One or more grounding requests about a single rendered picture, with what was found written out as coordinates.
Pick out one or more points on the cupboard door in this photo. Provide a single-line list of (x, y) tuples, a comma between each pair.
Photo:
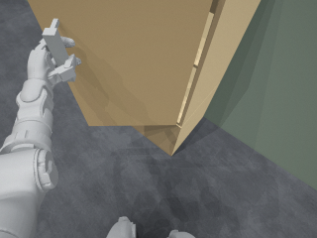
[(136, 55)]

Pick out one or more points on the handle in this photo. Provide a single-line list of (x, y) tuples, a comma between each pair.
[(55, 44)]

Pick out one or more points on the robot left upper arm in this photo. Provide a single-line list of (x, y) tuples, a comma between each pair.
[(25, 178)]

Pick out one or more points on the right robot shin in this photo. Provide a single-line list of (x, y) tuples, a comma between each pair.
[(173, 231)]

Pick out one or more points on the robot shin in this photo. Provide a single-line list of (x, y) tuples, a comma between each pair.
[(173, 231), (124, 218)]

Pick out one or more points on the robot left forearm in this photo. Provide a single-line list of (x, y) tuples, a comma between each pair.
[(33, 126)]

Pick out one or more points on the left robot shin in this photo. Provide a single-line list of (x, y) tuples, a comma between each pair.
[(124, 218)]

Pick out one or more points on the left robot hand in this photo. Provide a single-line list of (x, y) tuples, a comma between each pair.
[(41, 66)]

